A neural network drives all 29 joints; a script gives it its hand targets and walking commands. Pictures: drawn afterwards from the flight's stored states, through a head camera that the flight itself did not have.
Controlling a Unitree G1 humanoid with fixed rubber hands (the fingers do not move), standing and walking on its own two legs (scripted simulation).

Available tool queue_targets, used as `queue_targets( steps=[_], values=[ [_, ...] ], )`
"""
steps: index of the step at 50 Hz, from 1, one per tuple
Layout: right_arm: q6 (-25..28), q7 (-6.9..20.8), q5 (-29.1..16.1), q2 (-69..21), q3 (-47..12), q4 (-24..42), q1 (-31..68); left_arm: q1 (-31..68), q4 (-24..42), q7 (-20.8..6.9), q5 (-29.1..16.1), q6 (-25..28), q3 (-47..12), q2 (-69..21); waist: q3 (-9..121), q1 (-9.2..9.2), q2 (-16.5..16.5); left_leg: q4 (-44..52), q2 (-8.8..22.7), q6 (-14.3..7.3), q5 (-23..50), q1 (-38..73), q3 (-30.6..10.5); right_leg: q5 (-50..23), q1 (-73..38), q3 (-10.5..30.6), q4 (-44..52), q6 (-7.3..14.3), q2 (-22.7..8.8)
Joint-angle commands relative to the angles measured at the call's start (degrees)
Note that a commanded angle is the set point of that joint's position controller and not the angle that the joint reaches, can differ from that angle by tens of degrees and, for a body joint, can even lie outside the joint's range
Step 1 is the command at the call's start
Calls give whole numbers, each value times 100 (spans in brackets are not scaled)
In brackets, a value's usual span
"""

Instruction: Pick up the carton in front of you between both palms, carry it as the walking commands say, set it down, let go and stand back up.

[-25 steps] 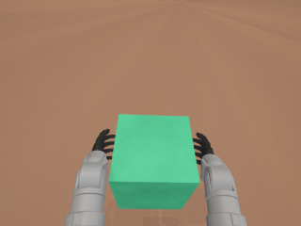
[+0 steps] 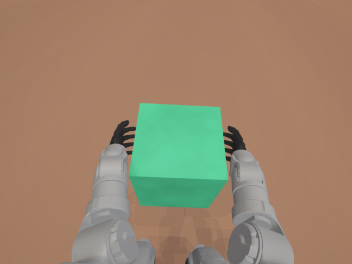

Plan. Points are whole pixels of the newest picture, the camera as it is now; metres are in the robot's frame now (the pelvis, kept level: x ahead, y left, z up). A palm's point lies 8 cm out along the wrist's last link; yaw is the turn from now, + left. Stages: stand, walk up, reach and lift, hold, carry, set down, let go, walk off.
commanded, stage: set down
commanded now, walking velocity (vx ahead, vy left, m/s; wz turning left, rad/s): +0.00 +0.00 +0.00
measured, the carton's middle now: (177, 160) +0.38 +0.01 -0.08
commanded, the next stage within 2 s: none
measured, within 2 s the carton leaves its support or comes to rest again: neither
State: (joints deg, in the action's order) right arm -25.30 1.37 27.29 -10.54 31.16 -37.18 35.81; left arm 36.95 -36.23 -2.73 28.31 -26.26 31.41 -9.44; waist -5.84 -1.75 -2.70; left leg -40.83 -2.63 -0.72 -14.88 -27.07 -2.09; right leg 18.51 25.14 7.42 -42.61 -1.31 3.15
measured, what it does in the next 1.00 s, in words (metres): lowers itself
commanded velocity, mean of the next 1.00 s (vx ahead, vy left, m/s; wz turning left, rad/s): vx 0.00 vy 0.00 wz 0.00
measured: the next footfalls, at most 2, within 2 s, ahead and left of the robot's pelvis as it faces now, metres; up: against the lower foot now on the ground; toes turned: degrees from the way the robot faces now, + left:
none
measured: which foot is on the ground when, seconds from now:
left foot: down 0.00-1.00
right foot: down 0.00-1.00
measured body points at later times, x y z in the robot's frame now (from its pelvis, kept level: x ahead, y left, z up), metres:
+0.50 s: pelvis +0.00 +0.00 -0.11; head +0.24 +0.05 +0.26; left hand +0.43 +0.20 -0.21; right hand +0.44 -0.10 -0.20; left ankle +0.07 +0.11 -0.71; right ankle +0.04 -0.13 -0.71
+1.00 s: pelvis -0.03 +0.01 -0.24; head +0.27 +0.07 +0.09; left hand +0.47 +0.23 -0.36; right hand +0.48 -0.07 -0.35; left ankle +0.07 +0.11 -0.71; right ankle +0.04 -0.13 -0.71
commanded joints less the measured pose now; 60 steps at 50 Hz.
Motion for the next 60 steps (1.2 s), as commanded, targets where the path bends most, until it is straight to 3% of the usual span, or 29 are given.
queue_targets(
  steps=[1,4,5,6,7,8,9,12,14,18,19,20,22,27,28,31,33,34,36,37,38,39,44,45,46,49,53,59,60],
  values=[
    [713,601,-672,-3829,-1814,-493,2573,2442,-144,-715,-641,729,-1783,-3371,2220,-147,102,22,-395,-21,527,505,147,-174,1160,-460,434,51,405],
    [1271,474,-900,-4111,-2256,-70,2807,2319,-523,-833,-745,1170,-1963,-3813,3066,-252,258,-400,-488,59,1063,157,154,-577,1634,-468,24,4,534],
    [1397,485,-919,-4327,-2339,-161,2668,2574,-364,-869,-862,1318,-2248,-3852,3252,107,146,-580,-469,38,1315,80,85,-766,2011,-501,-122,-27,564],
    [1508,463,-1029,-4373,-2544,-131,2853,2730,-218,-917,-1035,1470,-2474,-3957,3598,-87,29,-781,-482,76,1387,-170,83,-913,1900,-469,-277,-3,522],
    [1625,456,-1167,-4596,-2745,-25,2841,2948,-147,-1007,-1285,1603,-2823,-4135,4176,163,253,-948,-493,41,1518,-77,114,-1028,2028,-523,-455,-66,557],
    [1761,468,-1480,-4753,-3273,270,3269,3183,34,-1033,-1477,1724,-3221,-4255,4796,-34,224,-1208,-483,33,1935,-16,71,-1174,2207,-512,-631,-88,599],
    [1788,439,-1529,-4829,-3467,484,3363,3086,119,-1038,-1596,1752,-3489,-4365,5281,141,208,-1271,-468,54,2227,38,13,-1442,2178,-598,-795,-116,615],
    [1891,388,-2082,-4926,-4465,808,3502,2997,213,-1057,-1817,1802,-3989,-4599,6480,-241,389,-1813,-482,99,2867,-101,62,-1983,2495,-525,-1270,-170,599],
    [1781,401,-2092,-5093,-4520,882,3341,3008,183,-1113,-1896,1700,-4163,-4656,6716,-47,212,-1955,-495,118,2575,-574,111,-1783,2698,-639,-1401,-220,667],
    [1574,563,-2338,-5230,-4604,802,3586,2990,287,-1135,-1979,1517,-4241,-4361,6589,-349,218,-2327,-435,169,2100,-1338,111,-1332,3470,-686,-1949,-198,711],
    [1544,567,-2193,-5001,-4416,726,3482,3044,173,-1179,-2016,1465,-4192,-4558,6385,-81,436,-2523,-482,206,2033,-1774,123,-1341,3612,-656,-1966,-114,666],
    [1457,542,-2238,-5216,-4304,624,3684,3048,31,-1206,-1820,1415,-3900,-4368,6360,-472,118,-2472,-449,118,1975,-1520,98,-970,4251,-687,-2044,-256,725],
    [1422,574,-2124,-5024,-4181,634,3744,3413,247,-1212,-1850,1342,-4001,-4263,6500,-223,350,-2704,-480,190,1960,-1946,146,-1046,4430,-743,-2331,-170,772],
    [1324,478,-2091,-4834,-3777,211,4085,3478,-410,-1151,-1753,1175,-3625,-4080,6250,-414,407,-3047,-480,177,1301,-2500,192,-407,5198,-807,-2770,-215,816],
    [1364,432,-2093,-4590,-3733,416,4349,3643,-443,-1137,-1838,1180,-3666,-4199,6395,-224,550,-3102,-501,244,1247,-2652,138,-412,5248,-869,-2898,-193,852],
    [1417,344,-2295,-4798,-3694,262,4675,3779,-455,-1103,-1884,1229,-3625,-3876,6587,-591,368,-3450,-462,202,1679,-2878,131,-639,5527,-806,-3221,-223,861],
    [1406,259,-2033,-4569,-3473,68,4579,4083,-639,-1081,-2075,1234,-3568,-4053,6635,-132,354,-3597,-494,297,1479,-3124,140,-455,5684,-997,-3376,-199,905],
    [1401,237,-2077,-4611,-3649,340,4866,4063,-498,-1066,-1964,1236,-3704,-3913,6906,-445,375,-3673,-523,274,1561,-2940,161,-471,5823,-999,-3505,-273,911],
    [1471,183,-2191,-4365,-3586,254,5176,4317,-463,-967,-2028,1284,-3622,-3764,6752,-314,435,-3877,-448,326,1385,-3126,64,-270,6265,-1048,-3809,-211,985],
    [1440,128,-2228,-4409,-3712,128,5074,4413,-428,-941,-2073,1314,-3518,-3506,6803,-595,429,-3959,-500,291,1422,-3235,152,-219,6299,-1025,-3866,-245,954],
    [1428,65,-2064,-4477,-3465,-229,4841,4538,-588,-940,-2111,1300,-3562,-3812,6781,-263,275,-4100,-539,341,1396,-3265,189,-190,6173,-1065,-3811,-227,979],
    [1414,87,-2292,-4501,-3388,-68,5360,4773,-433,-936,-2066,1289,-3566,-3540,6984,-671,285,-4134,-486,300,1183,-3252,173,6,6293,-1078,-4028,-206,1017],
    [1434,-42,-2344,-4056,-3413,21,6204,5159,-875,-955,-2248,1102,-3481,-3560,6970,-342,442,-4601,-439,318,833,-3568,126,280,6598,-1168,-4457,-231,1039],
    [1409,-67,-2376,-4023,-3315,88,6264,5094,-675,-950,-2125,1102,-3430,-3483,7027,-723,502,-4637,-476,307,822,-3619,242,334,6659,-1161,-4534,-218,1075],
    [1355,-54,-2186,-4092,-3142,-274,5969,5299,-798,-948,-2067,1106,-3272,-3417,6726,-471,389,-4693,-458,325,813,-3999,245,268,6726,-1149,-4545,-144,1033],
    [1299,-90,-2223,-3839,-3090,-128,6579,5696,-883,-996,-2146,1048,-3337,-3254,6960,-405,511,-4898,-462,336,643,-3908,184,481,6865,-1261,-4858,-219,1043],
    [1303,-54,-2646,-3940,-3267,-110,7101,6071,-749,-975,-2127,1071,-3272,-2707,7073,-961,410,-5320,-441,314,972,-4155,368,364,7179,-1280,-5217,-176,1090],
    [1211,-187,-2462,-3741,-2928,-323,7391,6519,-994,-1125,-2256,976,-3240,-2656,6806,-583,395,-5728,-330,304,747,-4558,266,378,7203,-1352,-5716,-236,1073],
    [1185,-170,-2502,-3684,-2865,-448,7510,6546,-1062,-1147,-2170,977,-3093,-2653,6723,-877,501,-5697,-385,331,778,-4455,351,480,7382,-1438,-5689,-221,1106]
  ],
)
